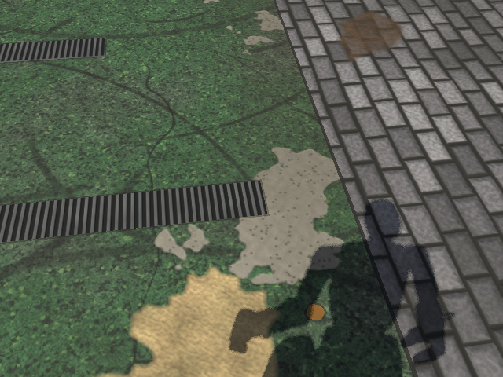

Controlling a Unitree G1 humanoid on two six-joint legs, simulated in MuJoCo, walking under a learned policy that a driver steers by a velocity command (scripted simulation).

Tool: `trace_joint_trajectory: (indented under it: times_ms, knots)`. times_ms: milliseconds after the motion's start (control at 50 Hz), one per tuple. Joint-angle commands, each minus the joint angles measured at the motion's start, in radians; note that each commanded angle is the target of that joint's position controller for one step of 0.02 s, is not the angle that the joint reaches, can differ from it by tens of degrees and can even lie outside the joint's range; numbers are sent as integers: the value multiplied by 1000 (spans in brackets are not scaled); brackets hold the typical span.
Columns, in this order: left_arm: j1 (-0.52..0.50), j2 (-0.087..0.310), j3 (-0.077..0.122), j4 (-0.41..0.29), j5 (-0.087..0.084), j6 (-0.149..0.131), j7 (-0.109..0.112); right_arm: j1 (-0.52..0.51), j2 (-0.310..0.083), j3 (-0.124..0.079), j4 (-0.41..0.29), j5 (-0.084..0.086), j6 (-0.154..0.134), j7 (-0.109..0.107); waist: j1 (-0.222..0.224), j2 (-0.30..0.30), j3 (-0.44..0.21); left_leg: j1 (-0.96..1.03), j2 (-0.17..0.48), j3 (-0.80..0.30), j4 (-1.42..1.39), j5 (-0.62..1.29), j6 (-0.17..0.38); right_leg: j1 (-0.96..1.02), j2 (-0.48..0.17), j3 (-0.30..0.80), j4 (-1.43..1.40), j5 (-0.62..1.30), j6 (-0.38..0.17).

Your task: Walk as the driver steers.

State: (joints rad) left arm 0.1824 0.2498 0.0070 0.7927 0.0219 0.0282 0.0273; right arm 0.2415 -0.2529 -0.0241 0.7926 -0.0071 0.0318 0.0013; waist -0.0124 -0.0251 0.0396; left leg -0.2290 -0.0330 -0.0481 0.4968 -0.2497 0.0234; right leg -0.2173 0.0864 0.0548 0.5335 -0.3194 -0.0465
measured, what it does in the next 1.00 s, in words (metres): steps on the spot, turning left: right foot, then left foot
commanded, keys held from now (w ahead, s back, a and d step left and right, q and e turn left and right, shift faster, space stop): q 0.60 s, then no key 0.16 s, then w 0.02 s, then w+e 0.22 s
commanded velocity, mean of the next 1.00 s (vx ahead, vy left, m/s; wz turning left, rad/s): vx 0.05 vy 0.00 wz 0.35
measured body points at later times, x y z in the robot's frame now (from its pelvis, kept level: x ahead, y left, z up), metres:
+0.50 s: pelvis -0.02 -0.03 +0.01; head +0.02 -0.03 +0.45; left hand +0.00 +0.27 -0.10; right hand +0.18 -0.26 -0.12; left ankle -0.07 +0.09 -0.68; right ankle -0.01 -0.11 -0.74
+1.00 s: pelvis +0.00 +0.02 +0.01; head +0.00 +0.03 +0.46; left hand -0.05 +0.30 -0.12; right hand +0.17 -0.20 -0.11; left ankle -0.07 +0.07 -0.74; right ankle +0.06 -0.10 -0.68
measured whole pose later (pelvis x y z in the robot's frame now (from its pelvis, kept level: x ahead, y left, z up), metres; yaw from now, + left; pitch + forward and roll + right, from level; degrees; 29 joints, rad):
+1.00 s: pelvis +0.00 +0.02 +0.01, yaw +22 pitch -1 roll +0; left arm 0.29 0.29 0.06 0.86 0.03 0.03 -0.04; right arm 0.28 -0.24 -0.02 0.84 -0.03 -0.02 -0.01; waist 0.01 -0.03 0.01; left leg -0.04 -0.05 0.04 0.24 -0.20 0.08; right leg -0.43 0.00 0.05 0.88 -0.29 0.00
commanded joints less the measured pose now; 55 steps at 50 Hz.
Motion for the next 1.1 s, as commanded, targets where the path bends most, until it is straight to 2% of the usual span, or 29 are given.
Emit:
trace_joint_trajectory:
  times_ms: [20, 100, 140, 200, 220, 240, 260, 280, 300, 320, 360, 420, 480, 560, 600, 620, 640, 660, 680, 700, 720, 740, 760, 780, 800, 840, 880, 960, 1100]
  knots:
    - [13, 127, 42, -53, -6, -7, 6, -30, -195, -52, -64, -2, -14, 4, 14, 230, -30, 52, 261, -358, -166, 380, 174, -88, 1, -25, 107, -103, 14]
    - [-7, 102, 39, -73, -17, -11, 1, -9, -214, -77, -49, -1, 3, -5, -3, 173, -58, 111, 227, -364, -152, 383, 179, -168, -10, -9, 185, -158, 40]
    - [4, 96, 36, -76, -20, -16, 5, -35, -211, -85, -54, -1, 14, -2, -1, 175, -76, 96, 197, -359, -141, 361, 162, -130, -6, -18, 126, -121, 48]
    - [100, 98, 39, -56, -14, -25, 15, -115, -200, -90, -76, 8, 28, 6, 56, 167, -93, -31, 124, -337, -82, 246, 86, 71, -1, -33, -155, 43, 33]
    - [117, 163, 54, -56, 0, -29, 24, -107, -165, -82, -89, 11, 25, 7, 48, 71, -91, -134, 62, -291, -2, 85, 32, 150, -119, 90, -266, 5, 7]
    - [84, 279, 78, -79, 12, -24, 28, -80, -91, -63, -116, 16, 17, 7, 26, -180, -76, -303, -94, -116, 190, -171, -19, 190, -374, 382, -365, -22, -84]
    - [51, 275, 79, -87, 20, -19, 20, -65, -162, -79, -97, -17, 18, -3, 23, -163, -54, -296, -67, -42, 408, -334, -25, 71, -480, 416, -327, 142, -184]
    - [33, 203, 58, -100, 17, -20, 15, -51, -188, -89, -80, -18, 21, -1, 1, -79, -36, -272, -40, -64, 520, -311, -18, 29, -456, 361, -305, 259, -210]
    - [-8, 157, 46, -105, 9, -23, 13, -31, -179, -91, -59, -17, 25, 4, -24, -40, -12, -265, -25, -59, 584, -253, -19, 15, -394, 256, -282, 324, -188]
    - [-34, 145, 41, -113, 8, -26, 15, -11, -172, -91, -48, -16, 31, 12, -37, -59, -14, -272, -19, -42, 611, -203, -26, 39, -337, 170, -265, 366, -155]
    - [-2, 155, 44, -105, 8, -30, 20, -19, -156, -82, -48, -13, 38, 31, -10, -108, -28, -303, -17, -5, 588, -177, -53, 123, -294, 79, -227, 516, -141]
    - [82, 174, 55, -82, 4, -28, 18, -91, -142, -71, -81, -5, 43, 44, 43, -108, -50, -323, -4, 19, 504, -188, -71, 231, -334, 60, -197, 595, -167]
    - [94, 189, 63, -75, 6, -27, 10, -127, -126, -60, -104, -2, 49, 50, 59, -125, -51, -263, 13, 50, 386, -206, -62, 226, -357, 28, -183, 581, -169]
    - [74, 211, 75, -70, 8, -23, -6, -125, -121, -55, -124, 9, 47, 48, 52, -154, -61, -129, 5, 111, 238, -215, -31, 164, -367, -25, -136, 618, -151]
    - [60, 220, 81, -68, 2, -19, -10, -105, -117, -54, -128, 9, 41, 46, 35, -149, -68, -67, -3, 132, 123, -168, -12, 143, -370, -45, -86, 591, -128]
    - [50, 219, 81, -64, -8, -16, -10, -75, -109, -51, -120, 1, 33, 41, 9, -123, -74, 14, -15, 132, -9, -72, 3, 96, -351, -71, -29, 532, -98]
    - [72, 208, 79, -53, -9, -14, -10, -44, -129, -54, -111, -14, 19, 30, -12, -49, -86, 121, 4, 65, -154, 60, 19, 16, -319, -107, 61, 405, -43]
    - [100, 142, 63, -77, 3, -8, -15, -8, -227, -71, -115, -29, 2, 17, -6, 201, -111, 270, 250, -253, -234, 224, 66, -194, -225, -187, 301, 26, 27]
    - [35, 99, 46, -126, 2, 8, -3, 36, -320, -94, -113, -10, -2, 14, -41, 298, -98, 200, 445, -445, -196, 563, 244, -321, -79, -137, 431, -329, 57]
    - [15, 141, 54, -112, 5, 21, 2, 62, -259, -84, -96, 4, -4, 10, -54, 168, -96, 183, 413, -373, -185, 558, 286, -307, -121, -49, 524, -305, 63]
    - [20, 138, 56, -94, -8, 25, -5, -9, -191, -60, -99, 4, -4, 5, -14, 140, -42, 132, 345, -281, -194, 502, 263, -299, -131, -31, 537, -229, 62]
    - [38, 142, 58, -72, -14, 21, -11, -88, -151, -46, -109, -3, 0, 0, 22, 131, -11, 101, 274, -210, -208, 446, 213, -280, -140, -23, 496, -154, 63]
    - [53, 155, 64, -59, -3, 20, -16, -115, -144, -41, -112, -1, -3, -8, 31, 155, -11, 112, 235, -172, -205, 487, 190, -268, -133, -38, 486, -104, 67]
    - [86, 159, 65, -40, 11, 18, -24, -88, -140, -38, -100, -2, -5, -10, 26, 159, -58, 141, 209, -153, -219, 426, 186, -244, -124, -54, 492, -72, 73]
    - [105, 152, 63, -25, 14, 18, -34, -60, -131, -34, -85, -3, -9, -8, 22, 149, -83, 171, 206, -148, -250, 286, 184, -243, -120, -62, 485, -50, 75]
    - [77, 137, 59, -15, 13, 16, -53, -5, -132, -32, -49, -10, -20, -5, -7, 149, -43, 198, 215, -178, -332, -36, 180, -290, -122, -66, 434, -21, 73]
    - [29, 142, 64, -20, 10, 10, -63, 27, -154, -37, -24, -20, -32, -7, -27, 149, 25, 208, 243, -203, -384, -169, 179, -354, -115, -44, 395, 2, 63]
    - [9, 126, 67, -12, 9, -13, -67, 65, -161, -43, 11, -24, -67, -17, -31, 115, 56, 260, 291, -178, -417, -195, 182, -429, -99, 21, 348, 35, 40]
    - [-81, 92, 58, -49, 12, -29, -87, 110, -157, -51, 49, -24, -103, -16, -47, 101, 85, 248, 328, -64, -419, -129, 193, -445, -141, -40, 241, 69, 30]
